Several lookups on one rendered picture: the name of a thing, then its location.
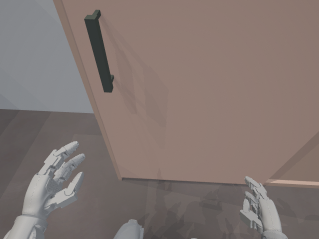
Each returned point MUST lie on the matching wardrobe door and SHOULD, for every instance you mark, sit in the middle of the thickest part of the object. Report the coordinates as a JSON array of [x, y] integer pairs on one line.
[[303, 165], [204, 90]]

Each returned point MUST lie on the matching robot left thigh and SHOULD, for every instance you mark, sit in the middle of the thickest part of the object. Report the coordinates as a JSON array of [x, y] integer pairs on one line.
[[130, 230]]

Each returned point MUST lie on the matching right robot hand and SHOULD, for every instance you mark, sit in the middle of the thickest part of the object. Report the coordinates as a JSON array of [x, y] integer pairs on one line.
[[264, 216]]

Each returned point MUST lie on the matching robot left forearm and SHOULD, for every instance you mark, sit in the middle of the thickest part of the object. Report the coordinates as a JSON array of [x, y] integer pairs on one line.
[[27, 227]]

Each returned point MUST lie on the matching handle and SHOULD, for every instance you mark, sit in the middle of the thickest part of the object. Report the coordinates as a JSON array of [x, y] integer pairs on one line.
[[98, 48]]

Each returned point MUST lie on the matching left robot shin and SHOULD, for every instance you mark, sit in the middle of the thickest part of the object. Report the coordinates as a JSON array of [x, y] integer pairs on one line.
[[132, 221]]

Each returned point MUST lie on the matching left robot hand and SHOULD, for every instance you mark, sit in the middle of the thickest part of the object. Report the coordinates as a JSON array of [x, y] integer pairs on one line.
[[37, 200]]

